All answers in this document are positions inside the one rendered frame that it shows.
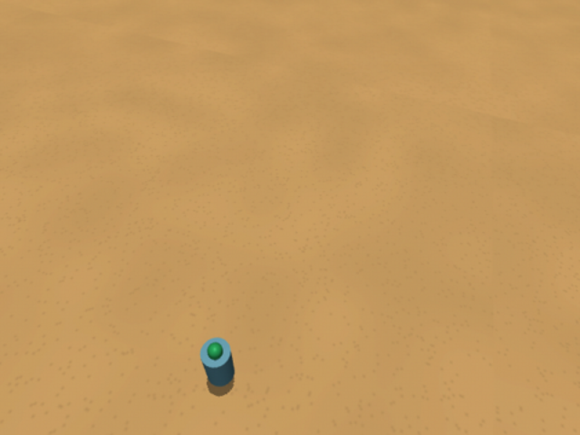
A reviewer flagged bottle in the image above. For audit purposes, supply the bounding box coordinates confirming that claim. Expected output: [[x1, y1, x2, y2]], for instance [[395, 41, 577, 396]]
[[200, 338, 235, 387]]

